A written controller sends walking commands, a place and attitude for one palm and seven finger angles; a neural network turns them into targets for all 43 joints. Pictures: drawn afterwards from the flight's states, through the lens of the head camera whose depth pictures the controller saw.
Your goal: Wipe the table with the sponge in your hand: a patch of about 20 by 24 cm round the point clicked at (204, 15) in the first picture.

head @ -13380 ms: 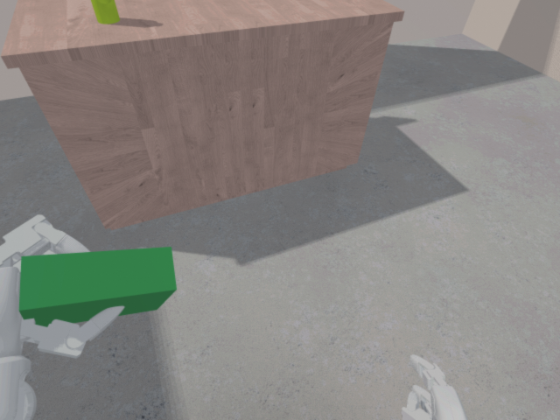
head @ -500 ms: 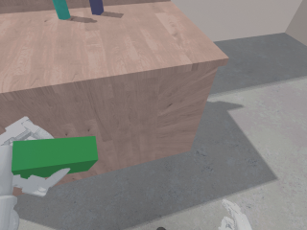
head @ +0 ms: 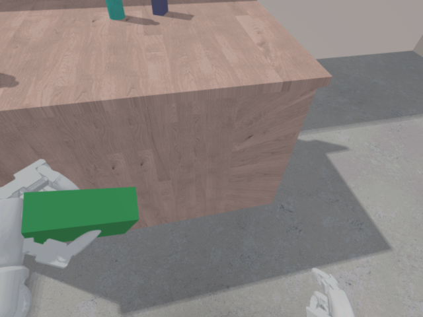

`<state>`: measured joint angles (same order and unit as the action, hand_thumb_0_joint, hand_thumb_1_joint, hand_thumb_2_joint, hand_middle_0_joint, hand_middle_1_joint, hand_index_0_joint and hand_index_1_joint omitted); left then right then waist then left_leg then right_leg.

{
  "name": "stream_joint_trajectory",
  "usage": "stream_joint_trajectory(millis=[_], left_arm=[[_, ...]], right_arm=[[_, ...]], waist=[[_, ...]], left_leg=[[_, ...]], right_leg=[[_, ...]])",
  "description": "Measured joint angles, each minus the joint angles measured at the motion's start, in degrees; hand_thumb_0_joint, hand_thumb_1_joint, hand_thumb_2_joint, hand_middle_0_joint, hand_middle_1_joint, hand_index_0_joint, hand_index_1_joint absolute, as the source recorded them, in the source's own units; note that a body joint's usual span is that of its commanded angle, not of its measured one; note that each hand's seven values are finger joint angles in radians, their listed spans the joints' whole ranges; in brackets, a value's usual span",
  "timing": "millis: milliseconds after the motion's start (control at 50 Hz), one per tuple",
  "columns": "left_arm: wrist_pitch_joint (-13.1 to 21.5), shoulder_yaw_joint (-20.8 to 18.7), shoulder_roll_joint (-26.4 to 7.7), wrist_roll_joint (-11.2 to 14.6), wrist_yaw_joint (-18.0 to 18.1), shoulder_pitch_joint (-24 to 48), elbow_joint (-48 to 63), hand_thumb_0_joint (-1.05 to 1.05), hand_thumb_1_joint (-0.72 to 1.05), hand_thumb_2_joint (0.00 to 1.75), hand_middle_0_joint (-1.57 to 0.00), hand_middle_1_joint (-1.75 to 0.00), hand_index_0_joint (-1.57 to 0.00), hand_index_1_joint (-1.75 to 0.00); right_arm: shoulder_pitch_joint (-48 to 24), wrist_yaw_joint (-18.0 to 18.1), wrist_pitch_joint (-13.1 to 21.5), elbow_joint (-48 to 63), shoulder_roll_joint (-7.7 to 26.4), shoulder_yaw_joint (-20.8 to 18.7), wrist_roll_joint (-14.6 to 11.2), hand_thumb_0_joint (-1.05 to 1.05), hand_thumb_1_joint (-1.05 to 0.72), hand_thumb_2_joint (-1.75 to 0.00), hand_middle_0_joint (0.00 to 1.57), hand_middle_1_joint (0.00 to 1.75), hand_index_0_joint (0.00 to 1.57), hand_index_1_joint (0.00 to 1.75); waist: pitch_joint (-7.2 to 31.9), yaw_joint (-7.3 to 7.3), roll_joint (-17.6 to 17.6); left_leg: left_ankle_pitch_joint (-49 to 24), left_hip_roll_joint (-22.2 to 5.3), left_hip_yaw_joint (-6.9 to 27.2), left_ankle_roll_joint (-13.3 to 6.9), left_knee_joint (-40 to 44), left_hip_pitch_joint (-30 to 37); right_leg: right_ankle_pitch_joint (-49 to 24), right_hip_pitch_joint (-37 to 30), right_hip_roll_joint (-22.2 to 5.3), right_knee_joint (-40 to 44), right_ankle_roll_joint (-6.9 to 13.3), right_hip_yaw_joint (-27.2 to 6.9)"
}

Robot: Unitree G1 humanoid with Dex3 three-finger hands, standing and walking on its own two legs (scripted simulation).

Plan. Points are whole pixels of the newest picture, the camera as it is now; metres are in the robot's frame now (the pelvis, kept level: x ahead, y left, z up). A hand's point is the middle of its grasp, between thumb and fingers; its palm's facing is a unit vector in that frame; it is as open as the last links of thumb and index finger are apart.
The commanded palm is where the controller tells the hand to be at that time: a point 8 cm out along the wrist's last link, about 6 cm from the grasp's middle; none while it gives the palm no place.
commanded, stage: come to a stop and stand still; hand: left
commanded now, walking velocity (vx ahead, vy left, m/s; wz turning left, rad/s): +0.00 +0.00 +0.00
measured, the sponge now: (100, 214) +0.23 +0.19 +0.13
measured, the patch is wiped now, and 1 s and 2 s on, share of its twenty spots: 0.00 0.00 0.00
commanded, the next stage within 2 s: look again from close up in 0.80 s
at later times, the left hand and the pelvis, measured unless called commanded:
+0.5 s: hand (50, 192) +0.24 +0.25 +0.17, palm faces +0.36 -0.83 -0.43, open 9.0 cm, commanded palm +0.18 +0.30 +0.18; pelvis +0.02 +0.02 +0.00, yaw -1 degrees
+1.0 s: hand (10, 143) +0.28 +0.31 +0.22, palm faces +0.52 -0.71 -0.46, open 9.0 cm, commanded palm +0.19 +0.29 +0.18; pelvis +0.02 +0.01 +0.00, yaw -1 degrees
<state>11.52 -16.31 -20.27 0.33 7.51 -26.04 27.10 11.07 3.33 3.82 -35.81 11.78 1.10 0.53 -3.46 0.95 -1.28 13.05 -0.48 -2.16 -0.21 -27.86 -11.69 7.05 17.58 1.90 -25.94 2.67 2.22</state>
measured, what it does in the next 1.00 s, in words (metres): stands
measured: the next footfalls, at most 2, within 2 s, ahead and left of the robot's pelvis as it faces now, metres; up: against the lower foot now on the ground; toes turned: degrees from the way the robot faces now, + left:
right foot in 1.84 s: +0.19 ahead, -0.04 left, +0.00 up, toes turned -11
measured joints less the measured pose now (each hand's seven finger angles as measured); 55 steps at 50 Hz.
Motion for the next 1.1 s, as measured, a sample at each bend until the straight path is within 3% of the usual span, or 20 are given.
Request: stream_joint_trajectory(millis=[80,140,300,380,540,720,900,940,980,1000,1040,1100], left_arm=[[1.2,-3.4,-2.4,0.1,0.4,-1.5,0.5,0.01,-0.4,1.02,-0.87,-1.35,-0.85,-1.35],[1.5,-4.7,-2.3,0.3,0.7,-0.8,-1.3,0.01,-0.4,1.02,-0.87,-1.35,-0.85,-1.35],[-0.4,-0.6,2.8,-0.4,0.3,1.2,-5.3,0.01,-0.4,1.02,-0.87,-1.35,-0.85,-1.35],[-0.3,-0.2,1.5,-0.5,0.3,1.2,-2.9,0.01,-0.4,1.02,-0.87,-1.35,-0.85,-1.35],[1.9,-3.8,-1.7,0.6,0.7,-1.7,-0.5,0.01,-0.4,1.02,-0.87,-1.35,-0.85,-1.35],[0.7,-1.8,0.6,0.7,0.4,-1.3,-2.4,0.01,-0.4,1.02,-0.87,-1.35,-0.85,-1.35],[1.2,-2.2,0.0,0.9,0.6,-0.7,-0.6,0.01,-0.4,1.02,-0.87,-1.35,-0.85,-1.35],[1.8,-4.8,-5.6,-3.0,-2.4,8.7,-3.7,0.01,-0.4,1.02,-0.87,-1.35,-0.85,-1.35],[3.8,-9.3,-10.3,-2.1,-3.1,19.0,-9.9,0.01,-0.4,1.02,-0.87,-1.35,-0.85,-1.35],[3.9,-11.2,-10.8,-0.9,-2.7,21.6,-12.4,0.01,-0.4,1.02,-0.87,-1.35,-0.85,-1.35],[3.0,-12.9,-8.7,1.3,-1.7,21.5,-13.9,0.01,-0.4,1.02,-0.87,-1.35,-0.85,-1.35],[1.5,-7.9,-2.2,2.2,-1.8,12.4,-9.9,0.01,-0.4,1.02,-0.86,-1.36,-0.85,-1.35]], right_arm=[[1.1,0.0,0.4,2.1,-0.8,0.3,-0.6,0.01,-0.91,-0.89,0.2,0.3,0.2,0.3],[1.7,-0.1,1.0,2.0,-0.9,0.6,-0.9,0.01,-0.91,-0.89,0.2,0.3,0.2,0.3],[2.2,-0.3,0.9,-0.4,-0.4,1.1,-0.6,0.01,-0.9,-0.89,0.2,0.3,0.2,0.3],[2.3,-0.1,1.0,-0.3,-0.6,1.0,-0.3,0.01,-0.9,-0.89,0.2,0.3,0.2,0.3],[2.8,-0.1,1.0,0.4,-0.3,0.5,-0.7,0.01,-0.91,-0.89,0.2,0.3,0.2,0.3],[1.1,0.2,0.7,0.2,-0.1,0.5,-0.9,0.01,-0.91,-0.89,0.2,0.3,0.2,0.3],[-0.5,0.1,0.5,1.5,-0.6,0.7,-0.7,0.01,-0.91,-0.89,0.2,0.3,0.2,0.3],[1.1,0.1,3.0,1.9,-0.8,-0.6,0.2,0.01,-0.91,-0.89,0.2,0.3,0.2,0.3],[0.4,-0.9,4.3,0.5,-1.2,-0.2,0.4,0.01,-0.91,-0.89,0.2,0.3,0.2,0.3],[0.0,-1.6,4.4,0.5,-1.1,0.1,0.0,0.01,-0.91,-0.89,0.2,0.3,0.2,0.3],[0.1,-3.3,4.7,1.7,-0.5,-0.1,-0.8,0.01,-0.91,-0.89,0.2,0.3,0.2,0.3],[1.7,-5.0,5.0,3.9,0.9,-0.8,-1.8,0.01,-0.91,-0.89,0.2,0.3,0.2,0.3]], waist=[[1.0,-0.14,0.0],[1.3,0.31,0.2],[2.0,0.78,1.5],[1.1,0.01,0.5],[1.6,-1.45,0.8],[1.8,-0.5,1.0],[2.0,-0.22,0.9],[0.3,2.39,0.4],[-1.3,3.8,-1.1],[-1.7,3.62,-1.1],[-1.7,2.32,0.3],[-0.6,0.19,3.2]], left_leg=[[0.2,0.0,-0.4,-0.1,0.9,0.2],[0.9,0.4,-0.7,-0.2,-0.3,0.0],[1.9,-0.1,-1.0,-0.6,-1.1,-0.7],[1.6,0.1,-1.1,-0.7,-0.1,-0.4],[2.6,0.5,-1.2,-1.0,0.6,0.6],[3.9,0.6,-1.2,-1.0,-0.2,1.2],[4.1,0.2,-1.0,-0.8,-0.3,1.0],[4.3,0.0,-0.4,-0.6,-1.9,-0.2],[3.6,0.4,-0.7,-0.3,-1.7,-0.5],[3.2,0.5,-1.1,-0.2,-1.3,-0.4],[3.0,0.5,-1.8,-0.5,-0.8,-0.1],[3.2,0.8,-3.0,-1.2,-0.1,0.8]], right_leg=[[2.3,0.2,-0.1,0.1,-1.7,-0.4],[-2.0,-0.1,-0.4,0.7,-1.1,-0.8],[-1.7,-0.2,0.2,1.6,-0.6,-1.1],[-1.8,-0.4,0.0,2.3,-0.8,-1.2],[-0.2,-0.7,-0.3,1.6,-1.1,-1.4],[1.7,-0.7,-0.4,-0.3,-1.2,-1.5],[1.6,-0.8,0.0,0.1,-1.0,-1.3],[1.6,-0.1,0.0,-0.7,-0.7,-0.6],[1.8,1.0,-0.4,-2.2,-0.1,-0.8],[1.6,1.2,-0.3,-2.2,-0.1,-1.2],[1.0,1.1,-0.3,-1.6,-0.4,-1.9],[0.9,0.7,-0.4,-1.3,-1.2,-3.1]])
